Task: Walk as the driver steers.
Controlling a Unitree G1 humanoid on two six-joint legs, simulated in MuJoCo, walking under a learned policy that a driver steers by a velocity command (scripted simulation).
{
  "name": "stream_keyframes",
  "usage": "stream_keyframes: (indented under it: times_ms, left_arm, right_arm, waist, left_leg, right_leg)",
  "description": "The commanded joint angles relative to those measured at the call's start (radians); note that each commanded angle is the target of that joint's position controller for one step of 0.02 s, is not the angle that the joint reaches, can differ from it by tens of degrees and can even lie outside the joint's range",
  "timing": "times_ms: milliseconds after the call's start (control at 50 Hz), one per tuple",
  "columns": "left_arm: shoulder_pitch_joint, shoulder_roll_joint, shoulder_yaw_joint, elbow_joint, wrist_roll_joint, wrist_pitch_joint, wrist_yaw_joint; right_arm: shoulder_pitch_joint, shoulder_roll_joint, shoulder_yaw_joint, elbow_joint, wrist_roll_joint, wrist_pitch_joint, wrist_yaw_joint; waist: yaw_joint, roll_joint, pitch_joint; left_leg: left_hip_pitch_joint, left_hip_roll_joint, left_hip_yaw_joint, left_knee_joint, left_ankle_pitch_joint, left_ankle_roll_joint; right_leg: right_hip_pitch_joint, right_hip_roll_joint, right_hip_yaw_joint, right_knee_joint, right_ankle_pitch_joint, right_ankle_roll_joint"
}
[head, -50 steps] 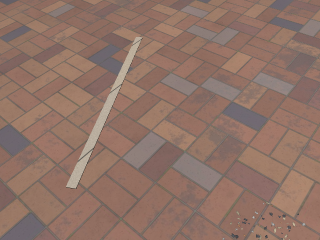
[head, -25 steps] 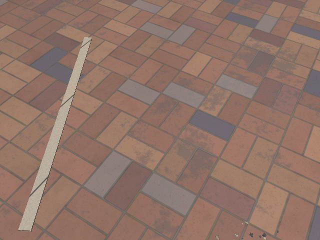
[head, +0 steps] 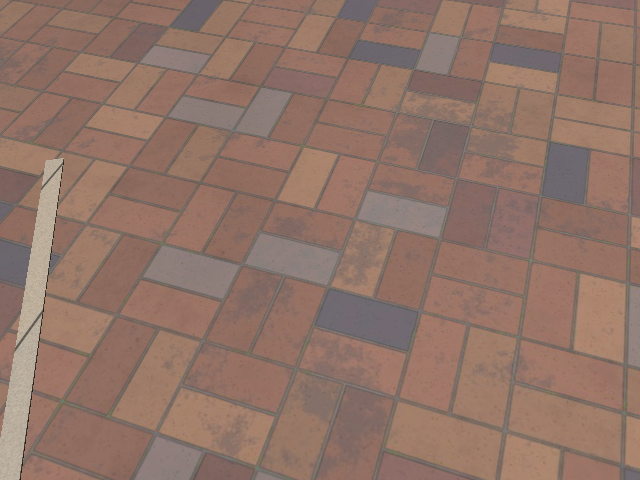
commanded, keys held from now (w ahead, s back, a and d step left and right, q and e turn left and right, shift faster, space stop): w+e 0.12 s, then w+q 0.88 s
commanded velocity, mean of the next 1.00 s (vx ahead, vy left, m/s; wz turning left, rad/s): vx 0.50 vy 0.00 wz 0.18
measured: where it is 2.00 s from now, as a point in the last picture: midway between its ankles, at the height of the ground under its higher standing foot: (253, 242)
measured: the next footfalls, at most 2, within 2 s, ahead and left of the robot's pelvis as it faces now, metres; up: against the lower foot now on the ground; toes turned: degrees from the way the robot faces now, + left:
left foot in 0.18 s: +0.29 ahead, +0.13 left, +0.00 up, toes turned -7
right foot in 0.66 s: +0.51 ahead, -0.08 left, +0.00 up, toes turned +5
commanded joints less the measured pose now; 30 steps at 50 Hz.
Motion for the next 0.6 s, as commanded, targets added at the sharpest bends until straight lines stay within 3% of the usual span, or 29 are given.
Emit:
stream_keyframes:
  times_ms: [20, 60, 100, 140, 160, 180, 200, 220, 240, 260, 280, 320, 360, 420, 500, 560, 600]
  left_arm:
    - [0.078, 0.155, 0.035, -0.040, 0.004, -0.008, 0.009]
    - [0.101, 0.160, 0.035, -0.041, 0.012, -0.005, 0.014]
    - [0.090, 0.174, 0.038, -0.050, 0.018, -0.005, 0.023]
    - [0.028, 0.192, 0.040, -0.067, 0.020, -0.011, 0.026]
    - [0.026, 0.186, 0.036, -0.060, 0.016, -0.018, 0.021]
    - [0.039, 0.158, 0.026, -0.053, 0.011, -0.028, 0.014]
    - [0.089, 0.078, 0.004, -0.082, -0.006, -0.036, 0.009]
    - [0.192, 0.074, 0.005, -0.075, -0.011, -0.035, 0.005]
    - [0.135, 0.122, 0.006, -0.059, 0.024, -0.025, 0.011]
    - [0.028, 0.120, 0.003, -0.077, 0.036, -0.025, 0.002]
    - [-0.028, 0.108, -0.001, -0.098, 0.039, -0.026, -0.004]
    - [-0.053, 0.093, -0.009, -0.114, 0.057, -0.014, -0.013]
    - [-0.059, 0.075, -0.018, -0.124, 0.057, -0.007, -0.018]
    - [-0.180, 0.056, -0.036, -0.170, 0.050, -0.004, -0.021]
    - [-0.345, 0.043, -0.056, -0.225, 0.036, -0.008, -0.024]
    - [-0.391, 0.058, -0.055, -0.248, 0.025, -0.016, -0.015]
    - [-0.351, 0.076, -0.048, -0.245, 0.023, -0.025, -0.008]
  right_arm:
    - [-0.128, -0.072, -0.010, -0.099, 0.006, -0.014, 0.004]
    - [-0.175, -0.075, -0.005, -0.124, 0.011, -0.022, 0.007]
    - [-0.172, -0.090, -0.006, -0.137, 0.015, -0.031, 0.007]
    - [-0.039, -0.120, -0.017, -0.101, 0.017, -0.041, 0.000]
    - [0.084, -0.138, -0.028, -0.057, 0.014, -0.049, -0.009]
    - [0.219, -0.169, -0.041, -0.025, 0.003, -0.062, -0.021]
    - [0.361, -0.249, -0.058, -0.021, -0.018, -0.064, -0.036]
    - [0.363, -0.299, -0.080, 0.019, -0.003, -0.045, -0.029]
    - [0.260, -0.207, -0.065, -0.006, 0.017, -0.037, -0.016]
    - [0.192, -0.141, -0.052, -0.017, 0.028, -0.038, -0.009]
    - [0.161, -0.107, -0.041, -0.011, 0.023, -0.039, -0.005]
    - [0.188, -0.098, -0.035, 0.022, 0.029, -0.050, -0.003]
    - [0.241, -0.110, -0.041, 0.051, 0.037, -0.060, 0.000]
    - [0.284, -0.133, -0.052, 0.074, 0.042, -0.054, -0.008]
    - [0.336, -0.145, -0.064, 0.088, 0.040, -0.045, -0.007]
    - [0.362, -0.160, -0.072, 0.089, 0.034, -0.040, -0.006]
    - [0.345, -0.172, -0.079, 0.079, 0.031, -0.035, -0.010]
  waist:
    - [0.030, -0.083, -0.002]
    - [0.045, -0.092, -0.001]
    - [0.029, -0.106, -0.004]
    - [-0.041, -0.120, -0.041]
    - [-0.091, -0.094, -0.100]
    - [-0.152, -0.050, -0.183]
    - [-0.175, 0.080, -0.329]
    - [-0.110, 0.307, -0.370]
    - [-0.084, 0.105, -0.194]
    - [-0.086, 0.002, -0.090]
    - [-0.067, -0.017, -0.041]
    - [-0.045, 0.043, -0.033]
    - [-0.038, 0.062, -0.058]
    - [-0.055, 0.059, -0.020]
    - [-0.102, 0.061, -0.004]
    - [-0.114, 0.059, -0.021]
    - [-0.085, 0.062, -0.030]
  left_leg:
    - [-0.014, -0.058, 0.046, -0.088, 0.065, -0.001]
    - [-0.006, -0.082, 0.048, -0.144, 0.047, 0.010]
    - [0.063, -0.101, 0.034, -0.213, 0.012, 0.029]
    - [0.272, -0.136, 0.051, -0.285, -0.051, 0.065]
    - [0.428, -0.158, 0.077, -0.331, -0.042, 0.092]
    - [0.626, -0.092, 0.026, -0.356, -0.047, 0.131]
    - [0.863, 0.156, -0.310, -0.380, -0.247, 0.209]
    - [0.942, 0.290, -0.756, -0.536, -0.243, 0.329]
    - [0.824, 0.253, -0.703, -0.546, -0.360, 0.330]
    - [0.706, 0.200, -0.540, -0.547, -0.320, 0.318]
    - [0.626, 0.141, -0.431, -0.566, -0.205, 0.291]
    - [0.565, 0.065, -0.318, -0.573, 0.029, 0.273]
    - [0.563, 0.047, -0.279, -0.571, 0.183, 0.293]
    - [0.516, 0.028, -0.245, -0.617, 0.137, 0.310]
    - [0.483, -0.003, -0.225, -0.617, 0.112, 0.275]
    - [0.502, 0.009, -0.254, -0.557, 0.172, 0.254]
    - [0.492, 0.017, -0.292, -0.502, 0.158, 0.229]
  right_leg:
    - [0.029, -0.250, 0.220, -0.048, 0.361, -0.096]
    - [0.076, -0.262, 0.243, -0.008, 0.432, -0.095]
    - [0.092, -0.279, 0.274, 0.033, 0.474, -0.076]
    - [0.049, -0.279, 0.261, 0.104, 0.594, -0.037]
    - [0.042, -0.251, 0.223, 0.228, 0.686, -0.016]
    - [-0.029, -0.198, 0.165, 0.421, 0.615, 0.007]
    - [-0.206, -0.117, 0.080, 0.723, 0.274, 0.041]
    - [-0.427, 0.016, 0.015, 0.927, -0.290, 0.068]
    - [-0.533, -0.064, 0.056, 1.000, -0.241, 0.056]
    - [-0.541, -0.109, 0.033, 0.972, -0.161, 0.058]
    - [-0.529, -0.152, 0.004, 0.902, -0.115, 0.062]
    - [-0.480, -0.186, -0.028, 0.817, -0.099, 0.089]
    - [-0.467, -0.188, -0.055, 0.767, -0.105, 0.115]
    - [-0.498, -0.205, -0.089, 0.613, -0.054, 0.154]
    - [-0.435, -0.189, -0.110, 0.398, 0.096, 0.175]
    - [-0.366, -0.165, -0.106, 0.321, 0.111, 0.170]
    - [-0.268, -0.153, -0.092, 0.255, 0.073, 0.156]
Keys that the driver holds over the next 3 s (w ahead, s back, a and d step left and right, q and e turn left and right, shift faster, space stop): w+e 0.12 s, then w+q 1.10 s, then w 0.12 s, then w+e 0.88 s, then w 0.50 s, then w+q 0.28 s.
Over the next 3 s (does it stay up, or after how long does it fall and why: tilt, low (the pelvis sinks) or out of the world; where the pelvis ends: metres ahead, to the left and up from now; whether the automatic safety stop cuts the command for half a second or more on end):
stays up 1.57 0.26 0.00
